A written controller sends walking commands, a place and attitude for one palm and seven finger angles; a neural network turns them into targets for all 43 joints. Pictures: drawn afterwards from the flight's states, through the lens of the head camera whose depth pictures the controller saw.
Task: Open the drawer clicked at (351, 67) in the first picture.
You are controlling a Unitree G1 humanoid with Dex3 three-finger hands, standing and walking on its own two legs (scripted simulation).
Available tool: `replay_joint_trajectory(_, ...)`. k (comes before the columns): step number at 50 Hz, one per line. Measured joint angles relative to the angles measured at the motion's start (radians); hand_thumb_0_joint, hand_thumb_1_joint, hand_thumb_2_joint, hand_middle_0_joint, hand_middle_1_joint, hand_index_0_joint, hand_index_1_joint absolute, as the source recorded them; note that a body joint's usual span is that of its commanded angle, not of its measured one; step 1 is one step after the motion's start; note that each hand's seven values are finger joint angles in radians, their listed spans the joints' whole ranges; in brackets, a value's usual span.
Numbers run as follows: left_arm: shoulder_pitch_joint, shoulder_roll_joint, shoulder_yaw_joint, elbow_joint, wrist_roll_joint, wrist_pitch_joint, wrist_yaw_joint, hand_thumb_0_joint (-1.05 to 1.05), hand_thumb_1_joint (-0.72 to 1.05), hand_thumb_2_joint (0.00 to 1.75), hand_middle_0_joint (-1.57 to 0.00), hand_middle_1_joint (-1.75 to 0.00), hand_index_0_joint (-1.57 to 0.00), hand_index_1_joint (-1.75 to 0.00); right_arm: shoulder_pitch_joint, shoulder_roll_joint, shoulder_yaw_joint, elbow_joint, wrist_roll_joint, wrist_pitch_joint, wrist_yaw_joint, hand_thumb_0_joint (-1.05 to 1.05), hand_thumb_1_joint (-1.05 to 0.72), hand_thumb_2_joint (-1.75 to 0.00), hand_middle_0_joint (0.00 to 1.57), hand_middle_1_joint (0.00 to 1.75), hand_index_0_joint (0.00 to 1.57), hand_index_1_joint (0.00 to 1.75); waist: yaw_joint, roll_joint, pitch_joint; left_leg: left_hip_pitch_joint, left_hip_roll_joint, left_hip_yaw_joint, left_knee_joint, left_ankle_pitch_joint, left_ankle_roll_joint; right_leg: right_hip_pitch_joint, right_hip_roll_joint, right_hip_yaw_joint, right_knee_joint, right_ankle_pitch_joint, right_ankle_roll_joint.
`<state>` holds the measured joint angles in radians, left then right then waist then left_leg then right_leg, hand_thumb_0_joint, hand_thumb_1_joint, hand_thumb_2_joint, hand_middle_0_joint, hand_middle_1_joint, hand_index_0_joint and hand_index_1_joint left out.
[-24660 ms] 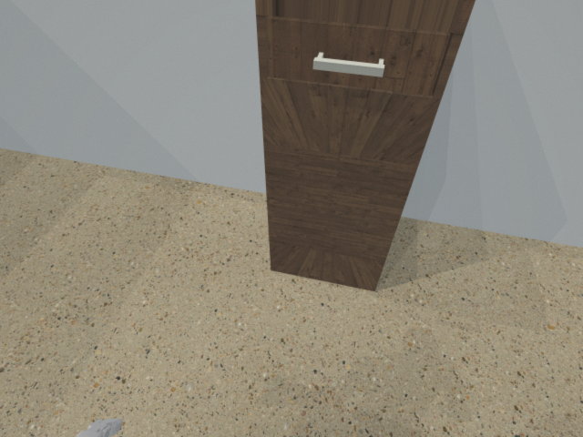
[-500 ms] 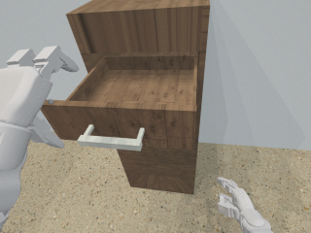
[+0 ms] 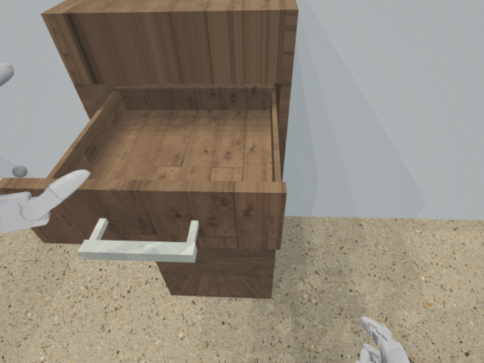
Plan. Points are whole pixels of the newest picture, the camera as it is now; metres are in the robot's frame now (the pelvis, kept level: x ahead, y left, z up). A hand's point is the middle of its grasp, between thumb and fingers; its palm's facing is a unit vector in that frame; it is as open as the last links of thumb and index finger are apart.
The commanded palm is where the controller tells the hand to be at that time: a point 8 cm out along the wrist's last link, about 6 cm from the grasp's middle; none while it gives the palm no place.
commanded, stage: draw the hand back to the body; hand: left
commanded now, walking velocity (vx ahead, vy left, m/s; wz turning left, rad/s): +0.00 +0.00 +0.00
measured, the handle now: (143, 238) +0.24 +0.17 +0.14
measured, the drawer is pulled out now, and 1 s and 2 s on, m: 0.29 0.29 0.29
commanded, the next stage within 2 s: step back with the hand held close in 0.48 s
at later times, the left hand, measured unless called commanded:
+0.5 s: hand out of the picture +0.18 +0.22 +0.33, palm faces +0.58 -0.75 -0.32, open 7.6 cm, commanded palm +0.14 +0.28 +0.32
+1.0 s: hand out of the picture +0.14 +0.23 +0.32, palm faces +0.56 -0.64 -0.53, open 7.4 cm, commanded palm +0.08 +0.30 +0.32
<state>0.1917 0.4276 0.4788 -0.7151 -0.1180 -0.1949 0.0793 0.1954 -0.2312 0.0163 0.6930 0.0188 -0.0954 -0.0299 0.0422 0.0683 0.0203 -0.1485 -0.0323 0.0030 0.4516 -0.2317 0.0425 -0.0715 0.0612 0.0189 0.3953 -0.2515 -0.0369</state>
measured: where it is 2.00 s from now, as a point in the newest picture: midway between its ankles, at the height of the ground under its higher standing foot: outside the picture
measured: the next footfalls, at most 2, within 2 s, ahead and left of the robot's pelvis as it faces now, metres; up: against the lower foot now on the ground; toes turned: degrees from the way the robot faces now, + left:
left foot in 1.38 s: -0.06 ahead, +0.14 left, +0.00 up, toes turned +3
right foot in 1.74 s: -0.33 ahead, -0.10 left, +0.00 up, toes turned +4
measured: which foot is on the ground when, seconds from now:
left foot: down 0.00-1.00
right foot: down 0.00-1.00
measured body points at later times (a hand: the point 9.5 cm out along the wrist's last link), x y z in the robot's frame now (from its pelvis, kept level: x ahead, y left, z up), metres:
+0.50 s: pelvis +0.01 +0.00 +0.00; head -0.01 -0.02 +0.45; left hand +0.14 +0.26 +0.34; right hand +0.23 -0.21 -0.08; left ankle +0.01 +0.09 -0.74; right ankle -0.02 -0.10 -0.74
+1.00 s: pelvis -0.05 +0.02 -0.01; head -0.03 +0.02 +0.44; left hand +0.10 +0.26 +0.35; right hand +0.11 -0.24 -0.09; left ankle +0.01 +0.09 -0.74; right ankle -0.02 -0.10 -0.74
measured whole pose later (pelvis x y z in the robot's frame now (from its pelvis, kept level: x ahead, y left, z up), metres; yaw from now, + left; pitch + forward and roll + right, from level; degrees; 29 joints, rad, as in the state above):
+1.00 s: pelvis -0.05 +0.02 -0.01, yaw +0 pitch +1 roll -2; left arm 0.31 0.67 0.73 -0.82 -0.08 -0.28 0.11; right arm 0.19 -0.24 -0.04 0.61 0.04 -0.02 -0.04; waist -0.01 0.01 0.01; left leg -0.37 -0.04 0.02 0.52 -0.18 0.06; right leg -0.30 0.05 0.02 0.49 -0.21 -0.01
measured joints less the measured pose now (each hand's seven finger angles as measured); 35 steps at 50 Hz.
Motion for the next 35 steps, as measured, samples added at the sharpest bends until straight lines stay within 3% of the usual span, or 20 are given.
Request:
replay_joint_trajectory(6, 0.015, 0.054, 0.07, 0.003, -0.006, -0.023, -0.003, 0.0, 0.3, 0.65, -0.26, -0.68, -0.26, -0.67, -0.021, 0.007, -0.01, -0.01, 0.011, 0.004, -0.007, 0.01, -0.9, -0.9, 0.2, 0.3, 0.2, 0.3, 0.016, 0.005, -0.018, -0.001, 0.001, -0.006, 0.012, -0.017, -0.002, 0.008, 0.002, -0.006, -0.003, -0.011, -0.001)
replay_joint_trajectory(11, -0.043, 0.048, 0.112, 0.093, -0.016, -0.006, 0.006, 0.01, 0.47, 0.73, -0.25, -0.57, -0.24, -0.56, -0.051, 0.008, -0.008, -0.017, 0.017, 0.017, -0.007, 0.01, -0.9, -0.9, 0.2, 0.3, 0.2, 0.3, 0.029, 0.013, -0.018, -0.002, -0.003, -0.017, 0.01, -0.017, -0.003, 0.011, -0.001, -0.016, -0.007, -0.013, -0.002)
replay_joint_trajectory(18, -0.007, -0.019, 0.056, 0.07, -0.014, 0.038, 0.007, 0.01, 0.71, 0.83, -0.22, -0.41, -0.22, -0.41, -0.067, 0.01, 0.002, -0.032, 0.008, 0.018, -0.004, 0.01, -0.9, -0.9, 0.2, 0.3, 0.2, 0.3, 0.04, 0.004, -0.017, -0.005, -0.005, -0.019, 0.006, -0.015, -0.002, 0.005, -0.003, -0.019, -0.003, -0.017, -0.002)
replay_joint_trajectory(22, 0.026, -0.012, 0.039, 0.004, -0.006, 0.037, 0.005, 0.01, 0.79, 0.87, -0.22, -0.36, -0.22, -0.35, -0.063, 0.014, 0.003, -0.033, 0.004, 0.014, -0.006, 0.01, -0.9, -0.9, 0.2, 0.3, 0.2, 0.3, 0.042, -0.004, -0.026, -0.004, -0.002, -0.019, 0.015, -0.023, -0.004, 0.009, 0.0, -0.018, -0.003, -0.02, -0.004)
replay_joint_trajectory(30, -0.065, 0.038, 0.095, 0.08, -0.012, 0.023, 0.012, 0.01, 0.86, 0.9, -0.22, -0.32, -0.22, -0.31, -0.06, 0.018, 0.001, -0.021, 0.013, 0.034, -0.007, 0.01, -0.9, -0.9, 0.2, 0.3, 0.2, 0.3, 0.036, 0.004, -0.023, 0.005, -0.002, -0.025, 0.014, -0.017, -0.005, 0.023, 0.0, -0.025, -0.01, -0.013, -0.004)
replay_joint_trajectory(35, -0.077, 0.067, 0.131, 0.125, 0.013, 0.005, 0.017, 0.01, 0.88, 0.9, -0.21, -0.31, -0.21, -0.3, -0.055, 0.008, 0.009, -0.056, 0.018, 0.058, -0.002, 0.01, -0.9, -0.9, 0.2, 0.3, 0.2, 0.3, 0.01, 0.003, -0.027, -0.059, 0.005, -0.023, 0.024, -0.001, -0.003, -0.037, 0.006, -0.025, -0.013, 0.01, 0.001)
